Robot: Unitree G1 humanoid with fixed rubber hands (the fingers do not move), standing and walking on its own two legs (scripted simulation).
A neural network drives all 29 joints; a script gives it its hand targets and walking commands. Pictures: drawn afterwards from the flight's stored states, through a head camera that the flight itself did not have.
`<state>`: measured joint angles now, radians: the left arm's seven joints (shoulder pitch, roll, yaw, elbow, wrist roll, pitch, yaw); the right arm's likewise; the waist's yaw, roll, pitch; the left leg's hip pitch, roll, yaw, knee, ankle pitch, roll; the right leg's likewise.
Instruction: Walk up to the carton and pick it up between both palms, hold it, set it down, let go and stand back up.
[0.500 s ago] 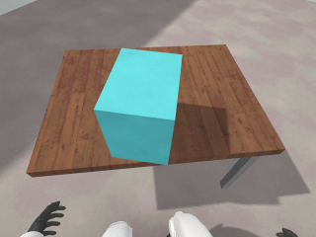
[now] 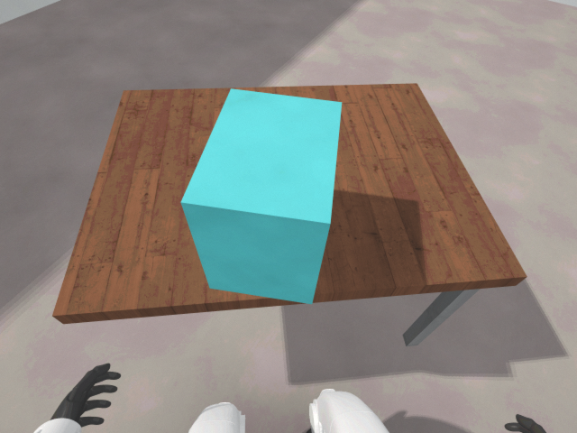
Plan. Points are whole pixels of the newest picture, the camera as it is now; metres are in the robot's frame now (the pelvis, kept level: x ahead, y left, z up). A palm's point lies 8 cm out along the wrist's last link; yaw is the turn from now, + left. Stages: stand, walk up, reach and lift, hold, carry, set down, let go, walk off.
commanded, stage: walk up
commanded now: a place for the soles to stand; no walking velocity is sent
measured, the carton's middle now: (272, 199) +0.49 +0.03 -0.03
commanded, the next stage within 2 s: reach and lift in 0.12 s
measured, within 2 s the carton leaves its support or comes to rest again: neither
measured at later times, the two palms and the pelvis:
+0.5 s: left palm (109, 376) +0.20 +0.25 -0.06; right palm (516, 422) +0.13 -0.31 -0.08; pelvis +0.00 -0.01 +0.00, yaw +0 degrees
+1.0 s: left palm (50, 408) +0.16 +0.30 -0.02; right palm out of the picture +0.11 -0.24 -0.03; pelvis -0.05 +0.04 +0.02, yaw +1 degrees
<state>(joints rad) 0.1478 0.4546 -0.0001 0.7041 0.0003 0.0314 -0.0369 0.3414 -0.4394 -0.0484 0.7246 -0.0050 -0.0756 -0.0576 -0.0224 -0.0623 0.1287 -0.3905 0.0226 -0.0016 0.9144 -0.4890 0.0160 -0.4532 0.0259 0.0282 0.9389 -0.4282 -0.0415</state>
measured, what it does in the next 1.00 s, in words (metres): shifts its weight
